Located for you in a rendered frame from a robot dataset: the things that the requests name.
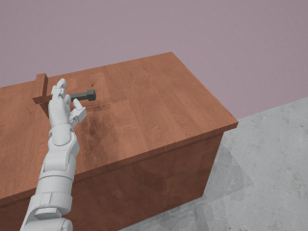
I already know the left robot hand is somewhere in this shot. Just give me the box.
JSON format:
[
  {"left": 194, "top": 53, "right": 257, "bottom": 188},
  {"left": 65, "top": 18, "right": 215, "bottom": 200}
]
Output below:
[{"left": 48, "top": 78, "right": 87, "bottom": 128}]

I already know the left robot upper arm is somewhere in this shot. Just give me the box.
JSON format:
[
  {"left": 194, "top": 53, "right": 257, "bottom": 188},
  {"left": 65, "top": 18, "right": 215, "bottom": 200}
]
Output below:
[{"left": 22, "top": 218, "right": 73, "bottom": 231}]

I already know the tap lever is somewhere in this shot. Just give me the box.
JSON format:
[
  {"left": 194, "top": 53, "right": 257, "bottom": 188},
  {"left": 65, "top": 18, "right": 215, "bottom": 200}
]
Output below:
[{"left": 51, "top": 89, "right": 96, "bottom": 102}]

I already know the left robot forearm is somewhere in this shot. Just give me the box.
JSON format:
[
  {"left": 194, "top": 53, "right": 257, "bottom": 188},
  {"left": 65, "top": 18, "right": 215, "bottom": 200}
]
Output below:
[{"left": 19, "top": 124, "right": 80, "bottom": 231}]

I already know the counter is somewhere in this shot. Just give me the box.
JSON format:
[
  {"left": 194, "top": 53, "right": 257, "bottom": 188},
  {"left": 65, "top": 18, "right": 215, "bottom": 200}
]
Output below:
[{"left": 0, "top": 52, "right": 239, "bottom": 231}]

